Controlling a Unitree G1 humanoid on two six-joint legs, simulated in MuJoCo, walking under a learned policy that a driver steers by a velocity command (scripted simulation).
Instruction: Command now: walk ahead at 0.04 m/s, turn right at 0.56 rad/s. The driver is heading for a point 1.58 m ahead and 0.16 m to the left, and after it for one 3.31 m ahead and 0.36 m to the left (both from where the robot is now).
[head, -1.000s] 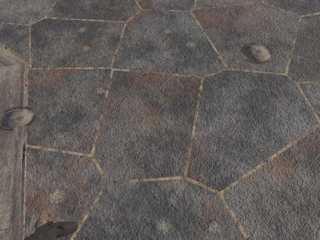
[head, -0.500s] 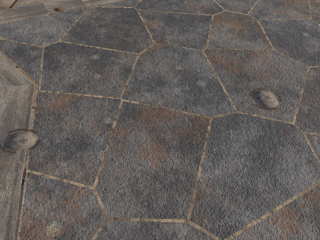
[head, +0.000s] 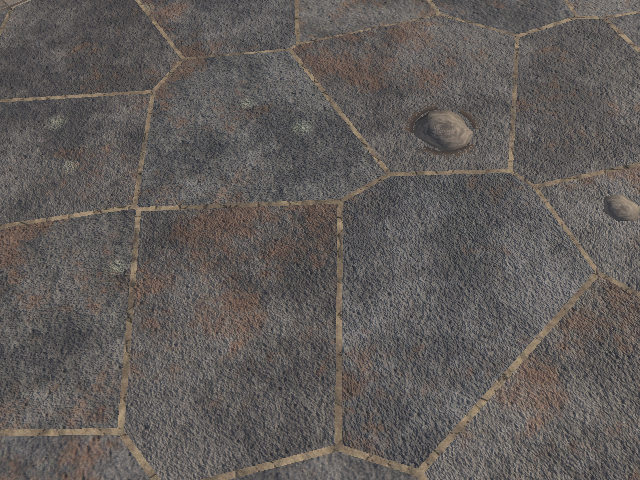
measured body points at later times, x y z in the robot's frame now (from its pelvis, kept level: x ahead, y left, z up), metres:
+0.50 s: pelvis +0.03 +0.04 +0.00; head +0.06 +0.04 +0.45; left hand +0.22 +0.28 -0.11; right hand +0.13 -0.23 -0.10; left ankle +0.08 +0.16 -0.73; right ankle +0.00 -0.09 -0.74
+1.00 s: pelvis +0.02 +0.09 +0.01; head +0.06 +0.12 +0.45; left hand +0.14 +0.39 -0.11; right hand +0.21 -0.17 -0.06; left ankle +0.03 +0.17 -0.73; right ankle +0.03 -0.08 -0.64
